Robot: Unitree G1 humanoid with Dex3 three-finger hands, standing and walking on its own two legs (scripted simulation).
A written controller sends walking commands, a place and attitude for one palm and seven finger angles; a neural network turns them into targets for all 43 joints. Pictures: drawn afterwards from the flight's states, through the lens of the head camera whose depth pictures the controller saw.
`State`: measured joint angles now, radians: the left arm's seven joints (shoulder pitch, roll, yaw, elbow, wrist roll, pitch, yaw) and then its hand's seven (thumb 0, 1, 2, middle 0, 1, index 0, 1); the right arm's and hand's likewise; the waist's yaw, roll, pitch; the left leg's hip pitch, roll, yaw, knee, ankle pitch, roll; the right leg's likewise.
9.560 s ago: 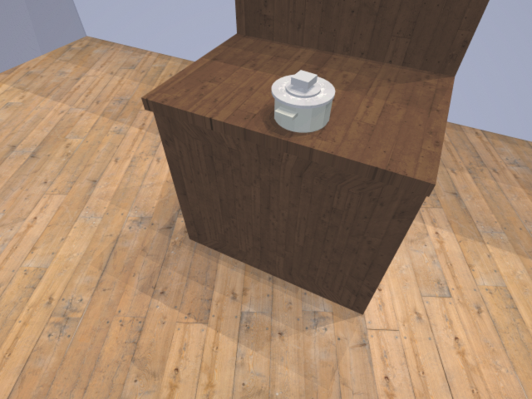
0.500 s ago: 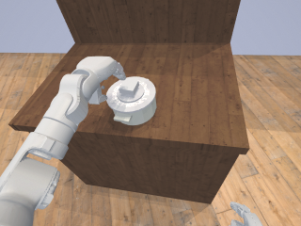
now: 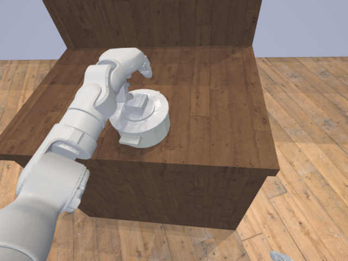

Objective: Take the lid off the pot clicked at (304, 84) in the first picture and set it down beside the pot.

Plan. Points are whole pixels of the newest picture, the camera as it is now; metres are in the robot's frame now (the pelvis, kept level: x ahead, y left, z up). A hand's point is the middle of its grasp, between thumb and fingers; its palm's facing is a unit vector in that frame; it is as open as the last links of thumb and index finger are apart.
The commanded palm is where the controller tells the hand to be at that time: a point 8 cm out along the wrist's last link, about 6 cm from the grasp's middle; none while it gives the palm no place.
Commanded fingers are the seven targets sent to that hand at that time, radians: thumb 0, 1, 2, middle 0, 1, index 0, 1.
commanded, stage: move the open hand above the knob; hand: left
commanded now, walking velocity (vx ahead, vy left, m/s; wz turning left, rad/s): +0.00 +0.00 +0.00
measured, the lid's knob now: (136, 102) +0.49 +0.08 +0.09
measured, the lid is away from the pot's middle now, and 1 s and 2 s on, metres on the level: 0.00 0.00 0.01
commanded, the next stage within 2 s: lower the open fingers around the knob in 0.58 s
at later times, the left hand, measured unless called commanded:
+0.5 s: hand (128, 87) +0.46 +0.08 +0.17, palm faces -0.23 +0.02 -0.97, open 9.9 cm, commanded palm +0.45 +0.09 +0.23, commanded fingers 0.00 -0.28 1.44 -0.85 -0.08 -0.85 -0.08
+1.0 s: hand (127, 98) +0.45 +0.09 +0.15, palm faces -0.32 +0.01 -0.95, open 9.9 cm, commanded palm +0.44 +0.10 +0.20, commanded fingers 0.00 -0.28 1.44 -0.85 -0.08 -0.85 -0.08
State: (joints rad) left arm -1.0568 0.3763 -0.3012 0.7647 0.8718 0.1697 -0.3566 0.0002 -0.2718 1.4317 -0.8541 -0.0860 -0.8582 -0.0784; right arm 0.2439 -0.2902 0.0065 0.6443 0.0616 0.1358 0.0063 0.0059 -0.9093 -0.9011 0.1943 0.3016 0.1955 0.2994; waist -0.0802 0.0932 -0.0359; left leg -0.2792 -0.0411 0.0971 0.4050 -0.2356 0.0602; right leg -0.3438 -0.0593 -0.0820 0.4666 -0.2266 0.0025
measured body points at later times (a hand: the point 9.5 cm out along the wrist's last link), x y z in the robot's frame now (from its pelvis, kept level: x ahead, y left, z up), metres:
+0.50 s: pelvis +0.00 +0.00 +0.00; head +0.03 -0.04 +0.45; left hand +0.47 +0.08 +0.22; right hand +0.13 -0.24 -0.13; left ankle -0.02 +0.08 -0.74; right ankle +0.00 -0.12 -0.74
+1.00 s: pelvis +0.00 +0.00 +0.00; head +0.02 -0.04 +0.45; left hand +0.46 +0.09 +0.20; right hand +0.10 -0.26 -0.14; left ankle -0.02 +0.08 -0.74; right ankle +0.00 -0.12 -0.74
